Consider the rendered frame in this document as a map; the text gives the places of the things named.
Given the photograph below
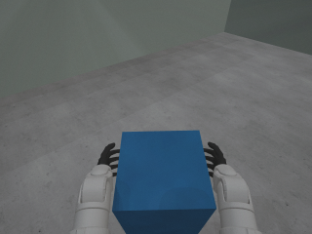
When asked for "left robot hand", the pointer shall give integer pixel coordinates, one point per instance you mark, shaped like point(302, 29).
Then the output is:
point(106, 153)

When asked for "carton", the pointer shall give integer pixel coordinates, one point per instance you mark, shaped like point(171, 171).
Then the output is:
point(163, 184)

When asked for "right robot forearm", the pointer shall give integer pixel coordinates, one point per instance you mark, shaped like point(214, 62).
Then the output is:
point(234, 200)

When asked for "right robot hand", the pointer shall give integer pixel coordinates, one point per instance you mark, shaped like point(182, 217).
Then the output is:
point(217, 158)

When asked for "left robot forearm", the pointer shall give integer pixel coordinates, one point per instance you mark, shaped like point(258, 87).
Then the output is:
point(93, 202)

